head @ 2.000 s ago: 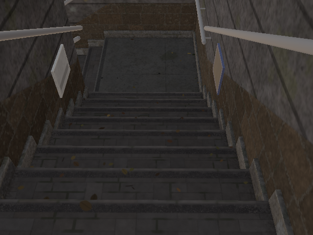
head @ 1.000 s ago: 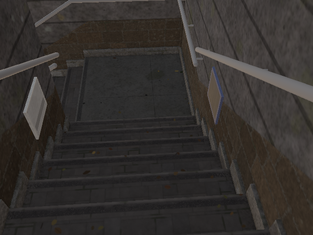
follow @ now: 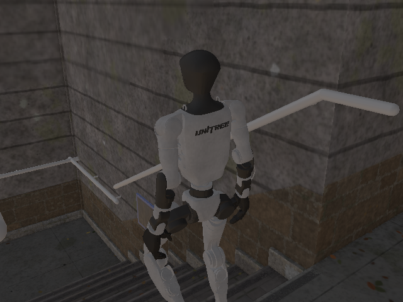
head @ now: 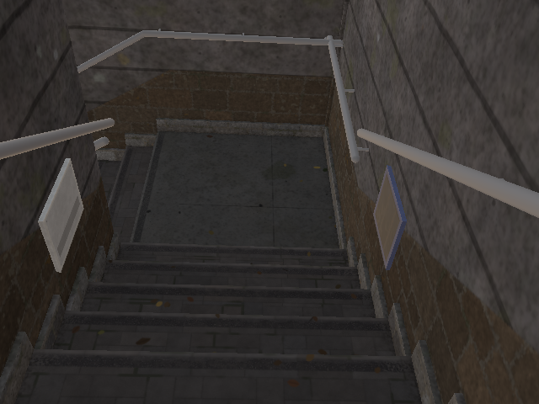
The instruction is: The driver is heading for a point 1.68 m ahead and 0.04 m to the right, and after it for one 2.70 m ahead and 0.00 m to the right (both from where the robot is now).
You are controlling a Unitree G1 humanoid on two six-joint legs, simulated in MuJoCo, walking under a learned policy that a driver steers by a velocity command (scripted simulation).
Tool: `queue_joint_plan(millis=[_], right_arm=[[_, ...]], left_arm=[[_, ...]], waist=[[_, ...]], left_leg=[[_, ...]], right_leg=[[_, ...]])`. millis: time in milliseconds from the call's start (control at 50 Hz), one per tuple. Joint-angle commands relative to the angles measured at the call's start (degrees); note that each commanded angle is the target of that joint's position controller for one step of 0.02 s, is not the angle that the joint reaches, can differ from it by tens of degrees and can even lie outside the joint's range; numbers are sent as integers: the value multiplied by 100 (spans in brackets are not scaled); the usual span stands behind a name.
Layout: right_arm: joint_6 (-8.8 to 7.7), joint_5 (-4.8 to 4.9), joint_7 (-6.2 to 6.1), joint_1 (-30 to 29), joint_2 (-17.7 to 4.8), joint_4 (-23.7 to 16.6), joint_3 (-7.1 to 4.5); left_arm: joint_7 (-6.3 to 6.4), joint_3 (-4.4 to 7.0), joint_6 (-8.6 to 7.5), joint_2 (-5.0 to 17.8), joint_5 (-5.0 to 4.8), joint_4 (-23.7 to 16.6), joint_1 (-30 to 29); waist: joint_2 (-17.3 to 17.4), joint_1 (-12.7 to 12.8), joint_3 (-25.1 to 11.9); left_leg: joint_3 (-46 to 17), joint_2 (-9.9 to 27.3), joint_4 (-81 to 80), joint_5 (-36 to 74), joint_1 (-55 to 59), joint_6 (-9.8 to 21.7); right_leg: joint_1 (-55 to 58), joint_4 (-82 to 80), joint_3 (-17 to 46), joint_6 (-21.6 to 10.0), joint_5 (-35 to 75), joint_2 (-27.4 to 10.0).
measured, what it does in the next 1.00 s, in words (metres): goes down: left foot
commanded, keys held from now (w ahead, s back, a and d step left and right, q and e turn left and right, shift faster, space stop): no key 0.66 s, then w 0.34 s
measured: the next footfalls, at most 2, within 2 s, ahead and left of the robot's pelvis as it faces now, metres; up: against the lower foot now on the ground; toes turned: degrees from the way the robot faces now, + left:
left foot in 0.10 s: +0.06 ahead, +0.13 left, +0.00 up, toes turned +10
left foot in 1.24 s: +0.31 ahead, +0.19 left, -0.17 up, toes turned +7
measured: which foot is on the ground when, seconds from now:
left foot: down 0.00-0.00, up 0.02-0.08, down 0.10-0.88, up 0.90-1.00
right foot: down 0.00-1.00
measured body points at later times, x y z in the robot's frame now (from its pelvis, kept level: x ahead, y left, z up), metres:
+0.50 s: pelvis +0.02 +0.04 -0.01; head +0.03 +0.04 +0.44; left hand +0.02 +0.26 -0.17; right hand +0.07 -0.20 -0.16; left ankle +0.02 +0.12 -0.74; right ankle -0.01 -0.13 -0.74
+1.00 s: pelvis +0.10 +0.02 -0.03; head +0.10 +0.02 +0.42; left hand -0.03 +0.21 -0.18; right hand +0.15 -0.21 -0.18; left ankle +0.06 +0.12 -0.70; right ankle -0.01 -0.12 -0.74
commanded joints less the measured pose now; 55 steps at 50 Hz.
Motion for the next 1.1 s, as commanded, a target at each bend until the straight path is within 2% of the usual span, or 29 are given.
queue_joint_plan(millis=[20, 40, 60, 80, 100, 120, 140, 180, 200, 240, 300, 440, 660, 720, 760, 820, 860, 880, 900, 920, 940, 960, 980, 1000, 1020, 1040, 1060, 1080, 1100], right_arm=[[-147, -161, 18, -929, -515, -438, -152], [-58, -181, 25, -660, -332, -351, -108], [25, -221, 37, -272, 45, -217, -24], [58, -162, 121, 421, 187, -48, 6], [15, -143, 235, 1088, -52, 184, -4], [-89, -27, 295, 586, -669, 84, -8], [-152, -7, 399, 287, -1106, -2, -87], [-121, 254, 617, -221, -757, -29, -30], [-87, 350, 639, -455, -866, -54, -61], [-20, 256, 642, -372, -1073, 6, -162], [-30, 184, 615, -308, -979, 121, -125], [6, 132, 611, -446, -1008, 132, -117], [61, 102, 504, -371, -1011, 253, -113], [64, -69, 334, -126, -1472, 254, -328], [62, -161, 195, 42, -1216, 254, -317], [70, -170, 22, 52, -905, 165, -221], [80, -173, 2, -348, -873, -21, -196], [72, -177, -4, -560, -805, -133, -187], [38, -205, -9, -819, -610, -263, -159], [-46, -181, 5, -1143, -254, -417, -49], [-89, -200, -39, -1750, -244, -698, -13], [-97, -205, -57, -2211, -271, -957, 22], [-113, -207, -48, -2048, -401, -913, -14], [-99, -304, -5, -1550, -446, -765, 14], [-85, -402, 36, -1219, -418, -605, 18], [-81, -407, 107, -863, -406, -527, 35], [-51, -434, 144, -1033, -267, -523, 133], [-14, -512, 128, -1023, -389, -521, 121], [-4, -469, 108, -1319, -371, -639, 150]], left_arm=[[87, 148, -47, 335, -19, 217, 1098], [36, 130, -4, 284, -79, 123, 703], [-80, 129, 105, 304, -234, 17, 271], [-337, 90, 260, 482, -196, -85, -223], [-541, 5, 317, 325, -273, -253, -430], [-534, 228, 384, 437, -429, -326, 315], [-340, 352, 431, 638, -484, -237, 720], [-133, 339, 461, 401, -374, -444, -40], [-90, 321, 456, 245, -329, -407, -42], [-61, 306, 420, 203, -381, -175, 335], [-134, 314, 430, 254, -313, -149, 286], [-169, 272, 406, 286, -235, -106, 180], [-197, 268, 357, 207, -206, -21, 263], [-66, 447, 356, 502, -11, -79, 375], [71, 461, 308, 252, 94, -197, 454], [169, 394, 124, -236, 28, -251, 642], [178, 414, 25, -224, 24, -235, 953], [181, 456, -10, -53, 39, -152, 1290], [191, 518, -39, 173, 126, 67, 2077], [189, 552, -77, 378, 223, 330, 3019], [217, 466, -84, 212, 284, 492, 3427], [197, 372, -98, 103, 276, 469, 3179], [169, 349, -77, 80, 168, 290, 2686], [191, 264, -12, -199, 219, 197, 2243], [190, 209, 51, -306, 187, -2, 1963], [194, 151, 84, -313, 213, -180, 1784], [255, -21, 44, -690, 364, -123, 1734], [361, -63, -2, -712, 194, -222, 1988], [413, -65, -17, -633, 181, -109, 2393]], waist=[[190, 486, 1116], [354, 184, 781], [211, -144, 616], [213, -691, 384], [641, -952, 281], [1731, -173, 214], [1632, 143, 294], [1291, -8, 521], [1004, 62, 552], [885, 24, 422], [852, -19, 334], [601, -80, 411], [370, -151, 469], [470, -255, 846], [624, -274, 1148], [700, -227, 921], [437, -11, 895], [99, 120, 857], [-460, 424, 751], [-917, 834, 769], [-564, 1049, 1047], [-96, 897, 1184], [94, 650, 1039], [300, 374, 1017], [68, 227, 1069], [-64, 40, 1114], [-27, 59, 1228], [81, 287, 859], [-111, 458, 815]], left_leg=[[-830, 374, -2666, -2106, -2276, -271], [-871, 504, -3441, -1857, -1117, -199], [-387, 155, -3906, -1571, 656, 15], [24, -227, -3344, -523, 2407, 211], [-174, -172, -3697, 320, 2944, 301], [-1080, 443, -4972, 1112, 2276, 460], [-1223, 653, -5079, 1653, 2076, 604], [-1692, 768, -5570, -357, 892, 596], [-1596, 662, -5542, -417, 858, 437], [-1311, 472, -5280, 132, 1114, 352], [-1046, 230, -5168, 15, 1337, 514], [-702, -55, -4924, -89, 1544, 990], [-439, -273, -4685, -118, 1629, 1020], [-827, -65, -5108, -3481, 1250, 1453], [-1486, 354, -5367, -4424, 1017, 1961], [-1956, 683, -5325, -3816, 1032, 2327], [-1509, 415, -4668, -3109, 447, 2235], [-1015, 59, -3886, -2912, -92, 2033], [-460, -440, -2683, -2836, -864, 1656], [-562, -714, -1516, -3473, -1965, 1423], [-1323, -603, -943, -3733, -3141, 1414], [-1622, -452, -817, -3235, -3586, 1426], [-1389, -311, -692, -2856, -3285, 1411], [-1391, -134, -905, -2071, -2670, 1519], [-1050, -229, -944, -1953, -1993, 1571], [-747, -381, -840, -1747, -1195, 1571], [-1746, 319, -1735, 430, -1670, 1592], [-1496, 266, -2854, 1723, -1899, 1490], [-1183, 128, -3017, 1896, -1708, 1422]], right_leg=[[1396, -6, 313, -738, 2962, -843], [836, 53, 258, -667, 2805, -939], [-541, -84, 237, -630, 2118, -865], [-2079, 130, 199, -474, 1105, -743], [-2664, 196, 53, -134, -12, -371], [-1859, 529, -469, 239, -1578, 96], [-1526, 718, -252, 248, -1201, 75], [-881, 761, -301, 298, -423, 48], [-733, 709, -228, 298, -62, 25], [-450, 509, -187, 321, 206, -28], [-391, 274, -272, 329, 200, -20], [-581, -15, -437, 317, 189, -20], [-680, -61, -505, 207, 415, -46], [-943, -38, -424, -176, -1749, -67], [-1084, 76, -154, -579, -2210, -118], [-672, 529, 1, -912, -1379, 44], [-123, 459, 218, -1104, -1074, 44], [285, 357, 579, -1287, -653, -145], [1015, -49, 1472, -1586, 94, -701], [1763, -530, 2633, -1971, 569, -1513], [2267, -717, 3177, -1987, 374, -1959], [2249, -525, 3014, -1830, 445, -1997], [1830, -323, 2471, -1692, 640, -1848], [1074, 9, 1787, -1420, 64, -1508], [35, 171, 1422, -1386, -341, -1213], [-1025, 321, 1112, -1354, -676, -968], [-916, 475, 1207, -1012, -809, -1147], [-359, 932, 1026, -967, -977, -939], [-486, 1110, 1172, -962, -1166, -1027]])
